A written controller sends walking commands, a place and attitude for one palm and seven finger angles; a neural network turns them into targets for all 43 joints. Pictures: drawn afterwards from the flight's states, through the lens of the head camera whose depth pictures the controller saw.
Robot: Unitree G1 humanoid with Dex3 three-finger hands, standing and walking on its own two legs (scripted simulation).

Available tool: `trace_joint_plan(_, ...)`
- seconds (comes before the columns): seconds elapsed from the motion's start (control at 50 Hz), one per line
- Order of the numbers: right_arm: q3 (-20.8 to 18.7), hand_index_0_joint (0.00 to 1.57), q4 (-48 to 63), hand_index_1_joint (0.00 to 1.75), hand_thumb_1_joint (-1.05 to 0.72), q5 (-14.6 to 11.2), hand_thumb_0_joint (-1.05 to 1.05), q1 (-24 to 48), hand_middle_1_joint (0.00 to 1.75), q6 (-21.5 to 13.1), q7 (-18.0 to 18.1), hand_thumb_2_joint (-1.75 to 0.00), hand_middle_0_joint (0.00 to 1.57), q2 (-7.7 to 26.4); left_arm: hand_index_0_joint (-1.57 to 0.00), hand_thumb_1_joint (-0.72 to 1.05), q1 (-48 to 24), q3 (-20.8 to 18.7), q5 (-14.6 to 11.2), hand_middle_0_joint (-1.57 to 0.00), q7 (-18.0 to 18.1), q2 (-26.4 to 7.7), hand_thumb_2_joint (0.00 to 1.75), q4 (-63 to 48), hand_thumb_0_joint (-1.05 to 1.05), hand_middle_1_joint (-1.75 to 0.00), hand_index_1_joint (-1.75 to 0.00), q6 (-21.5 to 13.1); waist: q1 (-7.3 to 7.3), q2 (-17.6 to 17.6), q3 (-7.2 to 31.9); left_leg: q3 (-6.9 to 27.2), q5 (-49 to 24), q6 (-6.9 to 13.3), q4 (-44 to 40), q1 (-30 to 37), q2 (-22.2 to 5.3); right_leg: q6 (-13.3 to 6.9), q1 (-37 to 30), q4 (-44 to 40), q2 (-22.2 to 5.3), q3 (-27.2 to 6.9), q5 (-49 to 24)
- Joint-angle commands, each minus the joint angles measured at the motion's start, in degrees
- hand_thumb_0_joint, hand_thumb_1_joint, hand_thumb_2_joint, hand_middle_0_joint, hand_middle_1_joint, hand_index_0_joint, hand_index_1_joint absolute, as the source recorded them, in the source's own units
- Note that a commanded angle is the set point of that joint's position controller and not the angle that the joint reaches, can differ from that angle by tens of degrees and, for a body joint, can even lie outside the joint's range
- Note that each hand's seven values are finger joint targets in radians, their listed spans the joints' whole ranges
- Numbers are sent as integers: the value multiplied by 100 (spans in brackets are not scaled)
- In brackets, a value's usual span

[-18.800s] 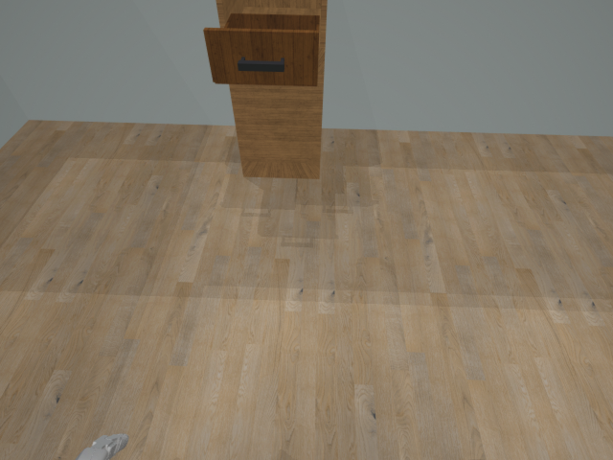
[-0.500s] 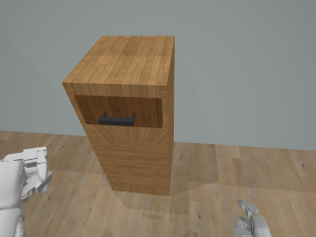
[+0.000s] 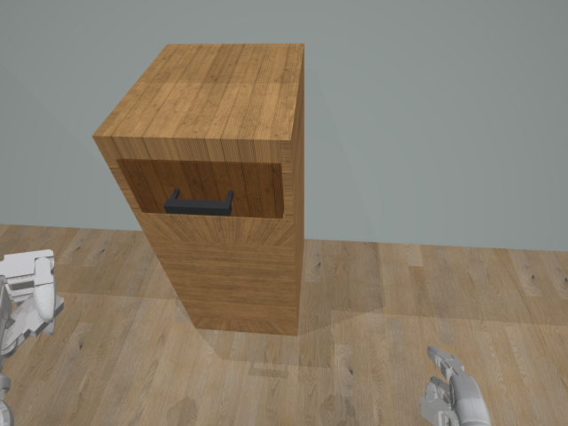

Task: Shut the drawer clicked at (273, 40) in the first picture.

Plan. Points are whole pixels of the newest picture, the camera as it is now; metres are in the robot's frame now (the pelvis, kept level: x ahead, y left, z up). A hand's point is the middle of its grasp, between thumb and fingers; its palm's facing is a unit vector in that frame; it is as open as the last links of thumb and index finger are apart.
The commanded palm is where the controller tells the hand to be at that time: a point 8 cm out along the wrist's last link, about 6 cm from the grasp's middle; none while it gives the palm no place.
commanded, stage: step back with the hand held close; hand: left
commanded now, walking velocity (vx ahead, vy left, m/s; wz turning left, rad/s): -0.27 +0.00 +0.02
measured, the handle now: (200, 200) +0.55 +0.24 -0.04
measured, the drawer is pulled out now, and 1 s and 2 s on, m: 0.00 0.00 0.00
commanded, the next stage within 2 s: stop stepping back and stand still in 0.96 s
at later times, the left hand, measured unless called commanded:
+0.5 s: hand out of the picture +0.10 +0.28 +0.15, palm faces +0.36 -0.79 -0.49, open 3.3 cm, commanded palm +0.04 +0.32 +0.18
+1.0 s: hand out of the picture -0.02 +0.31 +0.17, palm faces +0.36 -0.81 -0.47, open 3.3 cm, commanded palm -0.08 +0.34 +0.18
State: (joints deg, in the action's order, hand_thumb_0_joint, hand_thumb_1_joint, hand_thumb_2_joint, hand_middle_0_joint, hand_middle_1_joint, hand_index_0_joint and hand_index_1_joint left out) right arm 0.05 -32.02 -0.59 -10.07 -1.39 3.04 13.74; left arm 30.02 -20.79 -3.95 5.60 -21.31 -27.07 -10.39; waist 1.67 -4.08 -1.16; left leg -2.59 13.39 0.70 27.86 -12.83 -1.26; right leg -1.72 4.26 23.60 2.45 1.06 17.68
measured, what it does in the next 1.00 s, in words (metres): walks backwards: right foot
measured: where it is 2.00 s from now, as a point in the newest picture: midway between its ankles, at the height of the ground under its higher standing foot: outside the picture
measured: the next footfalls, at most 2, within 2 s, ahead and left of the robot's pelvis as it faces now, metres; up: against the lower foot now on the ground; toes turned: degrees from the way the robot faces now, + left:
right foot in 0.98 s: -0.27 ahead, -0.06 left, +0.00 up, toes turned -2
left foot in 1.14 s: -0.11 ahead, +0.14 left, +0.00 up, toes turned -3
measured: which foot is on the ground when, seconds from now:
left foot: down 0.00-0.98, up 1.00-1.00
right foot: down 0.00-0.70, up 0.72-0.96, down 0.98-1.00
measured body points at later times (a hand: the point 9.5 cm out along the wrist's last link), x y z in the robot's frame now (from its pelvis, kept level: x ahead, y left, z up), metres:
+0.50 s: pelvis -0.09 +0.04 -0.01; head -0.06 +0.04 +0.44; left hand +0.07 +0.32 +0.18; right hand +0.10 -0.19 -0.09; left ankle +0.02 +0.11 -0.74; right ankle -0.05 -0.10 -0.74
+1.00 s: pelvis -0.21 +0.06 -0.02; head -0.17 +0.09 +0.42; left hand -0.04 +0.35 +0.19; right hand -0.01 -0.15 -0.09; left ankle +0.01 +0.12 -0.73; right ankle -0.31 -0.06 -0.75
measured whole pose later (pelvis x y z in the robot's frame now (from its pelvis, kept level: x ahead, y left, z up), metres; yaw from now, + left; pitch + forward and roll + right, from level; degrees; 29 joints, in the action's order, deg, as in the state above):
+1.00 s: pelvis -0.21 +0.06 -0.02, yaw +0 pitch +3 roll -4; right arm -0.4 -33.7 1.2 -8.5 -6.9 1.8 9.9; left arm 35.5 -25.0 -4.6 8.5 -26.5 -39.3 -15.8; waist 1.6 -1.2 -1.3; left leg -5.3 0.3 0.7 24.1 -35.5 -1.4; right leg -2.7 7.4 27.6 3.7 3.3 25.6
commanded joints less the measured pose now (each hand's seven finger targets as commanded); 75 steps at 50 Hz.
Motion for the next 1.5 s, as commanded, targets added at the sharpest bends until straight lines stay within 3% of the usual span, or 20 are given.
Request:
trace_joint_plan(0.0,-325,20,1005,30,-90,-37,0,467,30,-24,-35,-90,20,595,-140,90,593,-406,-13,-140,-14,-675,90,-815,0,-160,-160,-250,-106,353,772,188,-2520,284,0,850,-350,361,562,-56,-650,-329,-3347)
trace_joint_plan(0.22,-341,20,1272,30,-90,-26,0,431,30,12,92,-90,20,580,-140,90,969,-869,-56,-140,242,-1182,90,-2034,0,-160,-160,-338,-81,-230,1125,497,-2263,255,-232,174,-542,244,490,385,-393,-263,-2085)
trace_joint_plan(0.42,-366,20,1161,30,-90,-13,0,338,30,-359,143,-90,20,663,-140,90,690,-719,75,-140,323,-893,90,-1564,0,-160,-160,-530,-223,-51,180,1007,2095,352,-997,-1986,-696,166,471,404,-220,-449,456)
trace_joint_plan(0.58,-369,20,877,30,-90,83,0,130,30,-514,147,-90,20,592,-140,90,303,-707,78,-140,499,-1142,90,-2198,0,-160,-160,-681,-368,669,531,570,791,-6,1035,227,45,-311,2776,-706,-1005,-1124,900)
trace_joint_plan(0.64,-334,20,898,30,-90,68,0,152,30,-514,183,-90,20,610,-140,90,279,-700,105,-140,550,-1090,90,-2106,0,-160,-160,-683,-377,121,272,1191,1811,125,111,-341,-349,-47,2783,-122,-585,-648,1581)
trace_joint_plan(0.7,-354,20,988,30,-90,143,0,323,30,-622,218,-90,20,624,-140,90,187,-1084,293,-140,497,-1279,90,-2259,0,-160,-160,-683,-207,-1499,452,2964,3922,648,-2655,-3072,-1678,284,321,3866,471,-153,683)
trace_joint_plan(0.76,-465,20,864,30,-90,150,0,246,30,-748,59,-90,20,535,-140,90,365,-1169,135,-140,490,-1332,90,-2383,0,-160,-160,-787,-130,-463,986,1965,2089,444,-1897,-1351,-1358,183,1359,3999,319,-184,1091)
trace_joint_plan(0.86,-366,20,675,30,-90,116,0,280,30,-802,-90,-90,20,427,-140,90,847,-963,-103,-140,394,-1172,90,-2281,0,-160,-160,-753,-149,-953,1261,1105,1590,-43,-2083,-508,-1056,-9,988,1931,391,439,1683)
trace_joint_plan(0.92,-376,20,406,30,-90,204,0,106,30,-780,-101,-90,20,426,-140,90,602,-930,-150,-140,349,-1201,90,-2234,0,-160,-160,-832,-159,-898,1381,684,610,-512,-1433,61,-911,-195,683,-403,86,281,1295)
trace_joint_plan(0.98,-388,20,190,30,-90,86,0,127,30,-628,-37,-90,20,327,-140,90,22,-1124,-104,-140,443,-1598,90,-2410,0,-160,-160,-1020,-225,1348,1000,451,962,-381,3019,176,114,-988,2590,-1617,-2422,-2011,-852)
trace_joint_plan(1.06,-191,20,639,30,-90,-26,0,617,30,-489,82,-90,20,289,-140,90,206,-712,60,-140,238,-1042,90,-1596,0,-160,-160,-620,-329,1400,25,130,321,-94,1312,-989,44,-425,1160,399,-1385,-412,-4149)
trace_joint_plan(1.08,-135,20,644,30,-90,-52,0,562,30,-487,100,-90,20,420,-140,90,23,-510,6,-140,176,-896,90,-1748,0,-160,-160,-545,-465,425,-2,19,-666,-52,-14,-237,288,-91,1456,1308,-1022,-8,-3613)
trace_joint_plan(1.12,-237,20,598,30,-90,70,0,262,30,-722,71,-90,20,560,-140,90,-39,-637,16,-140,235,-1058,90,-1857,0,-160,-160,-611,-290,-1597,550,2212,-3620,606,-867,963,-1500,239,2474,3196,-105,-202,1265)
trace_joint_plan(1.16,-270,20,453,30,-90,44,0,109,30,-879,-54,-90,20,599,-140,90,-739,-504,61,-140,301,-970,90,-1905,0,-160,-160,-648,-331,-202,429,2476,-344,870,-1447,-32,-1577,194,2006,3525,16,-668,1568)
trace_joint_plan(1.2,-242,20,638,30,-90,72,0,363,30,-947,-78,-90,20,421,-140,90,50,-855,46,-140,349,-1161,90,-2231,0,-160,-160,-544,-180,-283,861,2563,2339,297,-2212,-378,-1372,194,1585,3246,-86,-418,1055)
trace_joint_plan(1.3,-297,20,882,30,-90,127,0,593,30,-655,-186,-90,20,412,-140,90,1439,-995,112,-140,365,-1144,90,-2759,0,-160,-160,-414,-22,-1448,763,872,2778,-414,-2593,-2270,-787,-23,-351,2488,358,636,1034)
trace_joint_plan(1.34,-316,20,853,30,-90,127,0,518,30,-547,-138,-90,20,358,-140,90,1509,-958,129,-140,411,-1132,90,-2520,0,-160,-160,-323,-13,-1130,748,497,2592,-361,-1867,-2578,-647,-221,-916,1499,353,686,1688)
trace_joint_plan(1.38,-349,20,584,30,-90,-4,0,215,30,-428,-57,-90,20,272,-140,90,1299,-1043,130,-140,422,-1194,90,-2164,0,-160,-160,-169,-50,1655,526,-541,1407,-345,2464,-1683,346,-789,946,-886,-978,-674,1404)
trace_joint_plan(1.44,-353,20,372,30,-90,72,0,204,30,-414,-90,-90,20,449,-140,90,-186,-1562,49,-140,254,-1767,90,-2153,0,-160,-160,-305,-507,1359,438,431,532,-178,5896,-1788,-85,-1208,2975,-769,-2059,-1230,202)
trace_joint_plan(1.48,-498,20,545,30,-90,-29,0,203,30,-426,1,-90,20,471,-140,90,-735,-920,177,-140,258,-1226,90,-1526,0,-160,-160,-232,-551,1612,134,308,575,-91,4414,-1449,-390,-800,3448,-1121,-1835,-1394,3123)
